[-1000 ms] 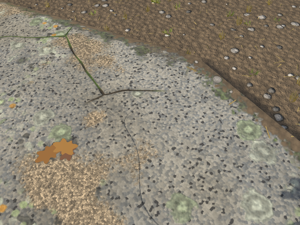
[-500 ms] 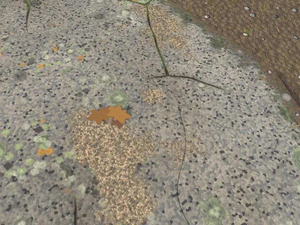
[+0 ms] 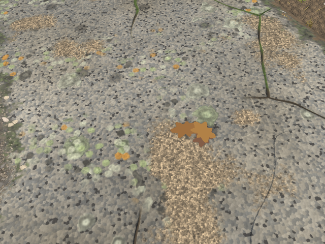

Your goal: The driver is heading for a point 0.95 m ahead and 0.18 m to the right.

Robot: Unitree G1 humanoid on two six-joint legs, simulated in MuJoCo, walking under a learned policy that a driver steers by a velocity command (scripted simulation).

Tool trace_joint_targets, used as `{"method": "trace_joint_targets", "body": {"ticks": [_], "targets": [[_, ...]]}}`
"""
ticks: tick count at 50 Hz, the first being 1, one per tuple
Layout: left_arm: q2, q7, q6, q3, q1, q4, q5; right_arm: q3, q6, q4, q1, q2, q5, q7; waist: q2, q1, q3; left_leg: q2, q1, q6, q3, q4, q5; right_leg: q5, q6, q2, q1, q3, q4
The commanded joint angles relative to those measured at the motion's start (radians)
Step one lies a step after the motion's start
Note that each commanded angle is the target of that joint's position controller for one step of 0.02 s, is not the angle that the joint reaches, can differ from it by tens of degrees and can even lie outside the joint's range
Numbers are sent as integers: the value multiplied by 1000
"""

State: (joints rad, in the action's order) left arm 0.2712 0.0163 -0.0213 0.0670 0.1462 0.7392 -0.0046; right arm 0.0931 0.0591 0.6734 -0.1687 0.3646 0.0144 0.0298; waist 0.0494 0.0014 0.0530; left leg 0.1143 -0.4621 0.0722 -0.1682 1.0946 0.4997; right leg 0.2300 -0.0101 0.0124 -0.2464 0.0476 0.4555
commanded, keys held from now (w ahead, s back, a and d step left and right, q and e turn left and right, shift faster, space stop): no key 0.84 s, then w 0.16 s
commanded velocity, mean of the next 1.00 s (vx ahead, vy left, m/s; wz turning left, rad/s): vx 0.02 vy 0.00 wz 0.07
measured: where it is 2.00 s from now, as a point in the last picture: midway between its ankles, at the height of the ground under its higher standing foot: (182, 220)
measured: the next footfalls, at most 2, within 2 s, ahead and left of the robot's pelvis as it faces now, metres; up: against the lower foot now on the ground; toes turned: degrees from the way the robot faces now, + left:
left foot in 0.20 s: +0.02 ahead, +0.15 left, +0.00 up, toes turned -2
left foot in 1.56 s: +0.45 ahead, +0.12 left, +0.00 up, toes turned +2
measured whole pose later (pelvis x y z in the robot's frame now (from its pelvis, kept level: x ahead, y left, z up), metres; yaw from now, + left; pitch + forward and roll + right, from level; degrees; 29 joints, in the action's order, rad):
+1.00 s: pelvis +0.03 +0.03 -0.01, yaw +1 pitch -1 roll +0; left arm 0.28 0.03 -0.03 0.03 0.23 1.03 0.02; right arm 0.04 -0.01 0.90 -0.30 0.26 0.01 0.03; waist 0.00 0.00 0.00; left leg 0.03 -0.15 -0.04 -0.04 0.50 0.35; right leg 0.45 -0.01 -0.03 -0.27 0.01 0.69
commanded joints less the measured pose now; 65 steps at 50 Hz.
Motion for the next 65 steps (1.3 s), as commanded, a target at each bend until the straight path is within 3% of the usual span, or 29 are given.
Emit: {"method": "trace_joint_targets", "body": {"ticks": [1, 4, 6, 8, 9, 10, 11, 12, 13, 14, 17, 27, 42, 44, 45, 47, 49, 51, 52, 53, 54, 55, 56, 57, 58, 59, 61, 63, 65], "targets": [[135, 7, -3, 22, -32, -57, -1, 9, -7, -59, -14, 39, 5, 1, -204, -7, -97, -43, -49, 36, 36, -37, -33, -440, -206, -214, 150, 171, -101], [152, 4, 7, 23, -38, -51, -1, -14, -11, -69, 16, 0, -5, -4, -235, 12, -123, -97, 83, 35, 100, -284, -23, -443, -206, -214, 146, 144, -89], [175, 0, 15, 26, -14, -40, 5, -13, -13, -64, 16, 13, -1, -7, -249, 29, -124, -99, 152, 27, 138, -416, -67, -443, -212, -226, 137, 161, -82], [168, -4, 18, 17, -24, -30, 18, -10, -16, -32, -42, 14, -3, -11, -228, -6, -115, -89, 268, -3, 165, -656, -250, -412, -187, -213, 101, 151, -53], [150, -6, 13, 9, 9, -14, 23, -10, -17, -25, -52, 23, -10, -12, -202, -13, -106, -94, 349, -31, 148, -783, -368, -360, -145, -196, 62, 142, -47], [128, -11, -1, -3, 42, -5, 7, -6, -18, -34, -56, 66, -19, -5, -130, 3, -137, -176, 470, -65, 49, -769, -523, -257, -74, -170, -15, 117, -22], [87, -19, -17, -16, 77, -9, -21, 6, -14, -41, -33, 139, -29, 2, 70, 59, -154, -282, 472, -138, -57, -701, -657, -70, -1, -74, -61, 16, 26], [81, -15, -18, -21, 40, -3, -25, -16, -21, -39, 5, 52, -35, -10, 98, 41, -153, -299, 336, -195, -63, -708, -526, 27, 44, -69, 39, -5, -14], [106, -13, -15, -17, -1, 1, -24, -28, -30, -43, 26, 8, -38, -20, 61, 25, -115, -248, 311, -176, -35, -716, -404, -27, 62, -62, 55, -9, -15], [115, -10, -13, -14, -18, 9, -18, -26, -37, -31, 10, 15, -42, -22, 49, 7, -96, -216, 301, -150, -14, -719, -364, -59, 64, -54, 51, -17, -2], [121, 0, -1, -12, 5, 30, -9, -31, -56, -11, -15, 21, -33, -19, 56, 12, -49, -202, 271, -126, -6, -715, -409, -104, 60, -64, 48, -7, -10], [127, 13, 5, -10, 33, 130, -3, -38, -63, 32, -27, 4, -28, -17, -21, 10, -52, -179, 286, -129, 12, -707, -475, -145, 77, -73, 80, -6, -28], [128, 29, 15, -11, 53, 250, 3, -41, -65, 150, -65, 0, -22, -10, -36, 12, -43, -143, 283, -113, 62, -703, -480, -157, 68, -66, 96, -15, -36], [110, 31, 19, -14, 66, 267, 9, -35, -59, 171, -87, 15, -14, -4, -8, 5, -47, -135, 281, -134, 52, -735, -173, 55, 60, -19, 66, -69, 14], [103, 30, 17, -15, 50, 261, 14, -27, -55, 175, -98, 41, -9, -1, 27, -9, -15, -161, 260, -164, 1, -774, 60, 169, 51, 6, 3, -99, 76], [82, 22, -6, -22, -7, 224, 20, -13, -62, 185, -146, 90, -2, -1, 130, -39, 70, -305, 229, -256, -219, -902, 342, 236, 25, 8, -148, -102, 229], [88, 4, -40, -19, -24, 204, 36, -10, -85, 186, -146, 89, -1, 2, 159, -33, 127, -397, 216, -313, -340, -952, 301, 269, -23, -51, -233, -35, 336], [87, -17, -68, -18, 14, 213, 43, -12, -96, 169, -96, 71, 12, 0, 122, 5, 112, -389, 244, -290, -275, -920, 172, 282, -66, -77, -198, -31, 225], [85, -25, -78, -15, 84, 246, 41, -13, -94, 154, -42, 71, 22, -2, 93, 49, 81, -338, 182, -253, -181, -882, 91, 167, -76, -57, -39, -66, 89], [87, -27, -80, -5, 189, 302, 33, -17, -91, 144, -12, 60, 21, -3, 60, 92, 39, -270, 101, -219, -88, -806, 12, 18, -61, -10, 154, -103, 2], [106, -29, -78, 5, 286, 342, 21, -30, -94, 133, 0, 13, 8, -6, -28, 119, 0, -194, 18, -175, 13, -634, -86, 12, -56, -51, 294, -11, -35], [198, -26, -78, 25, 393, 351, 19, -51, -104, 101, 15, -55, -5, -7, -293, 141, -45, -75, -134, -94, 167, -290, -61, 202, -140, -271, 398, 363, -214], [233, -40, -90, 23, 393, 345, 5, -37, -120, 79, 5, -20, 18, -1, -342, 121, -24, -43, -260, -91, 101, -78, 95, 314, -255, -405, 382, 668, -311], [175, -40, -101, 5, 299, 314, 10, -30, -134, 94, -25, 11, 37, -6, -220, 75, 54, -115, -330, -110, 42, 26, 26, 345, -257, -402, 344, 612, -308], [129, -38, -105, -6, 247, 292, 15, -28, -146, 111, -39, 19, 38, -16, -177, 55, 84, -155, -351, -127, 52, 38, -85, 305, -219, -348, 333, 488, -306], [127, -40, -104, -8, 220, 280, 14, -24, -155, 120, -34, 18, 27, -19, -152, 44, 78, -184, -357, -135, 75, 14, -170, 214, -185, -312, 340, 401, -310], [78, -39, -94, -26, 242, 281, 9, -15, -158, 114, 9, 19, 7, -32, -152, 50, 51, -215, -319, -125, 111, -51, -278, -64, -144, -251, 346, 242, -307], [83, -29, -83, -29, 292, 292, 6, -22, -151, 107, 30, -23, 3, -45, -153, 56, 22, -212, -302, -98, 154, -98, -330, -283, -150, -226, 354, 155, -300], [105, -16, -73, -28, 301, 289, 2, -32, -144, 79, 101, -51, 4, -48, -129, 64, 38, -206, -297, -72, 177, -201, -379, -359, -159, -214, 317, 104, -318]]}}
Keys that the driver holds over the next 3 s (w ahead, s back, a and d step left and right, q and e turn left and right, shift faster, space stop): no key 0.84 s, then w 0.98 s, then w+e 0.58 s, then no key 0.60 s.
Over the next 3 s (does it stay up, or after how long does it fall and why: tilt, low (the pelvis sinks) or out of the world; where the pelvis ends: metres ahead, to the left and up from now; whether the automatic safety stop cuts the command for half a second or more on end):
stays up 0.94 -0.07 -0.01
